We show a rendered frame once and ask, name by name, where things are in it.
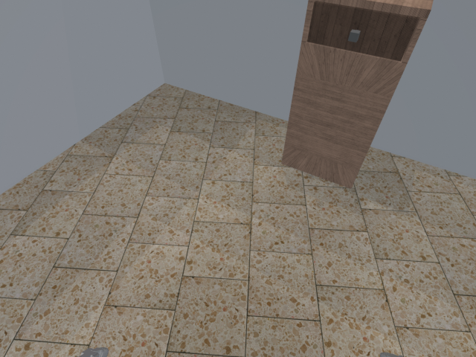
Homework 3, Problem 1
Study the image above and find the cabinet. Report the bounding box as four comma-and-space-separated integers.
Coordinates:
281, 0, 433, 189

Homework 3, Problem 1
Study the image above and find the handle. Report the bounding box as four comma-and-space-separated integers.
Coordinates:
348, 29, 361, 42

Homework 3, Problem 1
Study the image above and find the drawer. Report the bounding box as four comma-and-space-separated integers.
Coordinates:
307, 1, 419, 61

